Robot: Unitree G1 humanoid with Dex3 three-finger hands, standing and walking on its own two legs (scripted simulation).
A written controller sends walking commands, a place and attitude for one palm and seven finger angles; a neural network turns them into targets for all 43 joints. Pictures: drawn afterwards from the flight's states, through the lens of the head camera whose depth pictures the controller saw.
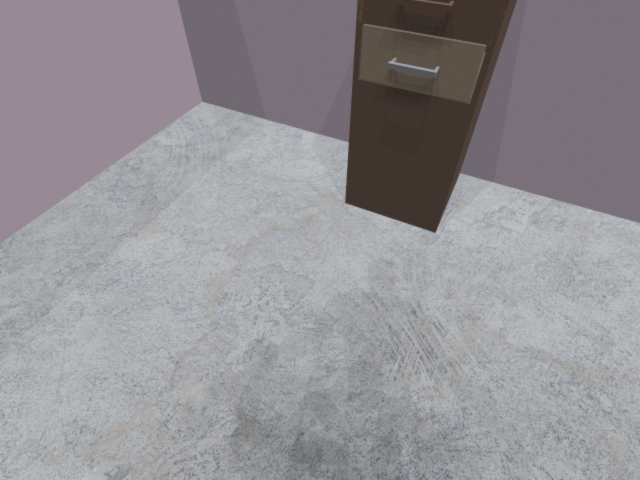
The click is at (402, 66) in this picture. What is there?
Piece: drawer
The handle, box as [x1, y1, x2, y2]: [387, 58, 439, 77]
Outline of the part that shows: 387,67 432,77 435,77 439,67 437,66 434,70 397,63 396,58 389,61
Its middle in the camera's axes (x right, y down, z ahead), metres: +0.30 -0.55 +1.24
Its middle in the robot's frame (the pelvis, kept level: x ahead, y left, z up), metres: +1.31 -0.23 -0.07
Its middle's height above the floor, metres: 0.70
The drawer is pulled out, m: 0.00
